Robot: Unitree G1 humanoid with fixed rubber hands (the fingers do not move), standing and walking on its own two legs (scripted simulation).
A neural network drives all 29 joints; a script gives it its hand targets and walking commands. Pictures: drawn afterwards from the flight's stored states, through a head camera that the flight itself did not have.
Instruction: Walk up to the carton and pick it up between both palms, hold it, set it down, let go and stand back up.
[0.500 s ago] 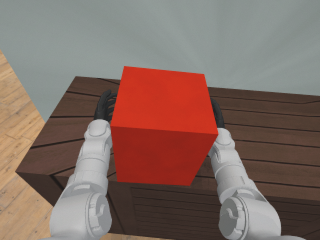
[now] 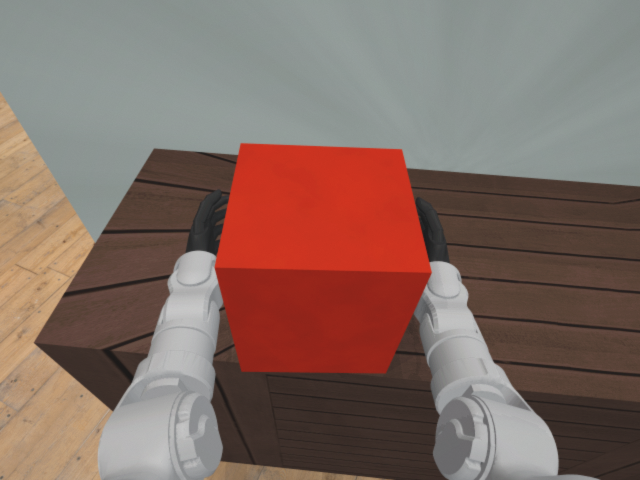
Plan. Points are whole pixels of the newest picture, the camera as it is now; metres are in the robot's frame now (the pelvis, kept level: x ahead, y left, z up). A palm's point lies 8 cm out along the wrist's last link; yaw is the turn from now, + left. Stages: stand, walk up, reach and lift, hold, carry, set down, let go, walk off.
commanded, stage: set down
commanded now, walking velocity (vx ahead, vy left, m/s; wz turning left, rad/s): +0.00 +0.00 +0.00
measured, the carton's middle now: (317, 265) +0.39 +0.02 +0.05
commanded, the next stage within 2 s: none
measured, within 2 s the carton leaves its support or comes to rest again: neither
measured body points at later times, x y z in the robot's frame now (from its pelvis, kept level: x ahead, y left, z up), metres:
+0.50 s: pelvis -0.02 +0.00 -0.01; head +0.02 +0.01 +0.43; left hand +0.43 +0.18 +0.09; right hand +0.43 -0.18 +0.10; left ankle +0.00 +0.12 -0.75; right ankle -0.01 -0.12 -0.75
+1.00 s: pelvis -0.04 -0.01 -0.01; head -0.01 -0.01 +0.44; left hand +0.42 +0.19 +0.16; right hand +0.42 -0.19 +0.15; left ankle +0.00 +0.12 -0.75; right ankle -0.01 -0.12 -0.75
